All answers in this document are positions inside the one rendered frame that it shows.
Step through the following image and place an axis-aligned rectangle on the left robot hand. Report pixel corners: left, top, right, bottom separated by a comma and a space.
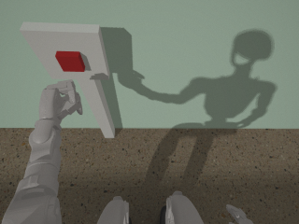
38, 79, 83, 124

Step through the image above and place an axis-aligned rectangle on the button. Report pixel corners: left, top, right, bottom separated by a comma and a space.
55, 50, 85, 72

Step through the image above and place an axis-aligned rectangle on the panel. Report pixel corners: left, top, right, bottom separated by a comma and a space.
20, 21, 115, 138

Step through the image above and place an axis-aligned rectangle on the robot left forearm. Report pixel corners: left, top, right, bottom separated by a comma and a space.
1, 119, 62, 224

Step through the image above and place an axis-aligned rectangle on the right robot shin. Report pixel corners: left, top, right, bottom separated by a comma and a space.
165, 190, 182, 224

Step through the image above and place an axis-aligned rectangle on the right robot hand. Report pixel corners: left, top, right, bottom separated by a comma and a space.
226, 204, 253, 224

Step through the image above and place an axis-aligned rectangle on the right robot thigh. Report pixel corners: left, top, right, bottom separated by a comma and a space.
166, 194, 204, 224

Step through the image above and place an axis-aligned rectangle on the left robot upper arm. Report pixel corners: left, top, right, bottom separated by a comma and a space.
4, 195, 62, 224

